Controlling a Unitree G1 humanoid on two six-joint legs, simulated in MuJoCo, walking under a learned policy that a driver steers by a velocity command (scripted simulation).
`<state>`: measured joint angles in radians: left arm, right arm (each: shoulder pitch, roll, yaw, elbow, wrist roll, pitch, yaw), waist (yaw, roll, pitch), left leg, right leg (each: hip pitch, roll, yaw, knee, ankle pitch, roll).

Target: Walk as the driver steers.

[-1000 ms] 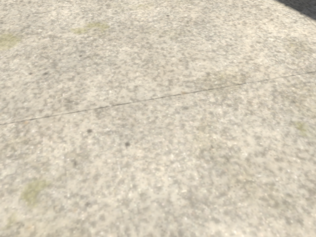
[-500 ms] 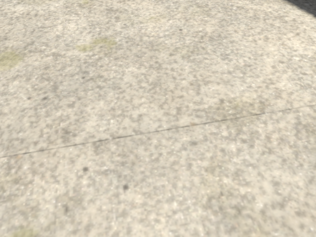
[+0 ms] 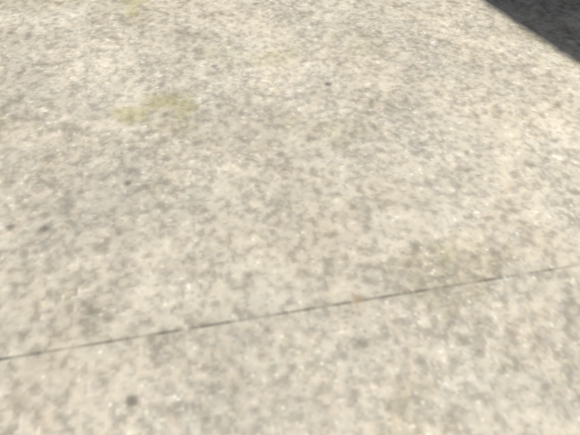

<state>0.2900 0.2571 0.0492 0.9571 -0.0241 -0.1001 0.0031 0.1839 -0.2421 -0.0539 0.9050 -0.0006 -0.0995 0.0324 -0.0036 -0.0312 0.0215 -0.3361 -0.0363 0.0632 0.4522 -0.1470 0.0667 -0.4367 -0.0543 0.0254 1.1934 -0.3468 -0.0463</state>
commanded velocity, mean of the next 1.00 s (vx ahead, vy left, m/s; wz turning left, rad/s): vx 0.50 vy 0.00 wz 0.00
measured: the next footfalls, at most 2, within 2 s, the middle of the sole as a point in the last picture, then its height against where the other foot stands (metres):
right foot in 0.42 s outside the picture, level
left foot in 0.98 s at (255, 340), level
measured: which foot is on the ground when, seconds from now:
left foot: down 0.00-0.44, up 0.46-0.96, down 0.98-1.00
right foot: up 0.00-0.40, down 0.42-0.98, up 1.00-1.00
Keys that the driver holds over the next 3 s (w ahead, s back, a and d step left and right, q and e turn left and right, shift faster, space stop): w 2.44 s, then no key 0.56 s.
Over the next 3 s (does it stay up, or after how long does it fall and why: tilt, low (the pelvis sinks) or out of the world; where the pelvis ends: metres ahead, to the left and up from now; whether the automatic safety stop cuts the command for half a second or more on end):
stays up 1.53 -0.04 0.00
